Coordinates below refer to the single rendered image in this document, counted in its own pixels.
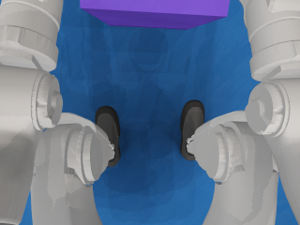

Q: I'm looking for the robot foot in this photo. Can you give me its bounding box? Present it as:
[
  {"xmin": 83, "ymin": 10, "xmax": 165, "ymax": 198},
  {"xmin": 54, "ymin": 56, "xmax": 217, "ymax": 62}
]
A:
[
  {"xmin": 95, "ymin": 106, "xmax": 121, "ymax": 167},
  {"xmin": 180, "ymin": 99, "xmax": 205, "ymax": 161}
]

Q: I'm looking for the robot right upper arm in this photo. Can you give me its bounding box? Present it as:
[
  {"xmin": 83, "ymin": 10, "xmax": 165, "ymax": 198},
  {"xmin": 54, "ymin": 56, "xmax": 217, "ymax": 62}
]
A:
[{"xmin": 245, "ymin": 78, "xmax": 300, "ymax": 225}]

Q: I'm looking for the robot left forearm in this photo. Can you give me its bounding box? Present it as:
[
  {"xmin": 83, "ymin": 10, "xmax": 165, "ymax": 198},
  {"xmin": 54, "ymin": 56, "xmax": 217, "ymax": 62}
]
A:
[{"xmin": 0, "ymin": 0, "xmax": 64, "ymax": 72}]

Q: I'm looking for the robot right forearm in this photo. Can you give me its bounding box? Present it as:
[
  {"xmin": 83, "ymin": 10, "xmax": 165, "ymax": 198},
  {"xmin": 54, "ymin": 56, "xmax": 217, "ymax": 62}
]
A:
[{"xmin": 239, "ymin": 0, "xmax": 300, "ymax": 82}]

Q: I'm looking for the robot left upper arm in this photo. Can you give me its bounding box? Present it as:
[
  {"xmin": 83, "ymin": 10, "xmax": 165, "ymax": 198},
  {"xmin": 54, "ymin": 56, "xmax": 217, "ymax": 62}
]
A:
[{"xmin": 0, "ymin": 65, "xmax": 63, "ymax": 225}]

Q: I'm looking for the carton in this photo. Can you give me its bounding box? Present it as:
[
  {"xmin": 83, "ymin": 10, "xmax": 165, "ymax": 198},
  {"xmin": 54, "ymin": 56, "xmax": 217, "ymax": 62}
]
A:
[{"xmin": 80, "ymin": 0, "xmax": 230, "ymax": 30}]

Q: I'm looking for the right robot foot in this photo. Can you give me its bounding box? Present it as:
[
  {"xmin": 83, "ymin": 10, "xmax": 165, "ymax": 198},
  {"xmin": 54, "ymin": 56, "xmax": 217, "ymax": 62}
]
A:
[{"xmin": 180, "ymin": 99, "xmax": 205, "ymax": 161}]

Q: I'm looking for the left robot foot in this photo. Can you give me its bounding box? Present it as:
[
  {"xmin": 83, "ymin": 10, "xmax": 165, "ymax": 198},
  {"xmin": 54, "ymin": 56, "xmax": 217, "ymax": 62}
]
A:
[{"xmin": 95, "ymin": 106, "xmax": 121, "ymax": 167}]

